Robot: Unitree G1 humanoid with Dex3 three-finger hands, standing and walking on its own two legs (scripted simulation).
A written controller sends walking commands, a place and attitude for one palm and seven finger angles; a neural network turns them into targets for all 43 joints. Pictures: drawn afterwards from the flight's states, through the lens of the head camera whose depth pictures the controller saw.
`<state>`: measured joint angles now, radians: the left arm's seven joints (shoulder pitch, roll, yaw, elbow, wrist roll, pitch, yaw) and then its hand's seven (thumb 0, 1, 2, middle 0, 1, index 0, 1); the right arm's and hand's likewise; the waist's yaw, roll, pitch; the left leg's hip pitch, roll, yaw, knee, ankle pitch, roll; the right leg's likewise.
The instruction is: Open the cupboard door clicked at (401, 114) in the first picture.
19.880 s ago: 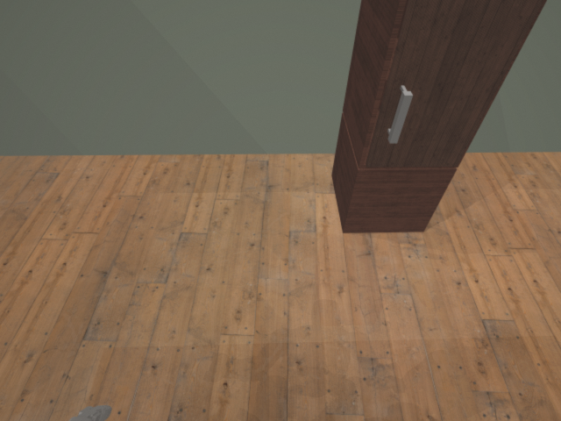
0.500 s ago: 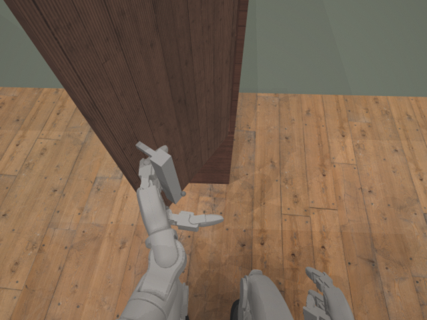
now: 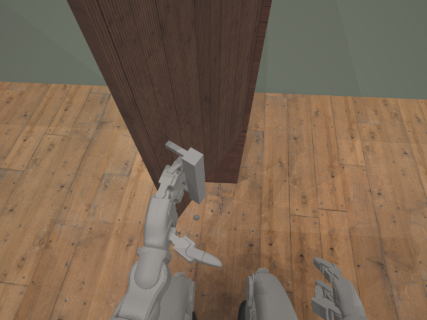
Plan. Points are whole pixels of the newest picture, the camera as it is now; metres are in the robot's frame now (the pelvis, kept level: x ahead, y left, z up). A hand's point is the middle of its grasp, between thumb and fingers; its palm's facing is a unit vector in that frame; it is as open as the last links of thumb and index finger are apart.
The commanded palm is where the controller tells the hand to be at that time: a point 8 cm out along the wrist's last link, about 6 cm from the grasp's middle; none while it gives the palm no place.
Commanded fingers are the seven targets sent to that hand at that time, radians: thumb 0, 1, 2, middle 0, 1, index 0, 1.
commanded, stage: slide the hand sideways off the handle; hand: left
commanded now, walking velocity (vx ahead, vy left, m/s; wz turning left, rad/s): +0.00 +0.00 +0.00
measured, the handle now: (186, 174) +0.38 +0.07 +0.02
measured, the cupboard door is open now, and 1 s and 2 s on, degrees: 60 60 60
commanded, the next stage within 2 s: draw the hand back to the body in 0.84 s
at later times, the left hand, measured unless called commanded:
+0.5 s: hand (173, 242) +0.25 +0.08 +0.02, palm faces -0.09 -1.00 +0.00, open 16.2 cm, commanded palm +0.22 +0.14 +0.02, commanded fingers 0.00 -0.50 0.30 -0.15 -0.30 -0.15 -0.30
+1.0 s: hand (148, 266) +0.21 +0.11 +0.02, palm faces -0.07 -1.00 -0.01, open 16.3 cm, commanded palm +0.19 +0.17 +0.04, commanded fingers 0.00 -0.50 0.30 -0.15 -0.30 -0.15 -0.30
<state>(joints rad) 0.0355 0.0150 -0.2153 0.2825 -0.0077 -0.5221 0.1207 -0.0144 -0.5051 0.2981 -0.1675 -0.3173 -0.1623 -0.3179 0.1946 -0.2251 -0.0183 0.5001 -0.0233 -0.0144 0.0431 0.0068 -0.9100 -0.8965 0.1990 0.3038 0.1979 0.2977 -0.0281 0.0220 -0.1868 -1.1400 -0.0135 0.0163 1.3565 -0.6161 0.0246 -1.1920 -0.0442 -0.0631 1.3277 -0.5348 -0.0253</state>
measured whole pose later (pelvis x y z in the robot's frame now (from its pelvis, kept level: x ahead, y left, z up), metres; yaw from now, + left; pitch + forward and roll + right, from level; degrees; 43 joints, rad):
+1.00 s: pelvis +0.00 -0.01 -0.02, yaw +0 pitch +24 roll -2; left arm 0.49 0.16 -0.06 -0.13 -0.14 -0.49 -0.14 -0.01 -0.50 0.30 -0.15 -0.30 -0.16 -0.30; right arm 0.17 -0.21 -0.01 0.42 0.00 -0.06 -0.02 0.01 -0.91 -0.90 0.20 0.30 0.20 0.30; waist 0.01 0.02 -0.21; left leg -1.22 0.00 -0.03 1.48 -0.68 0.00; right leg -1.25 -0.03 -0.11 1.43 -0.60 -0.05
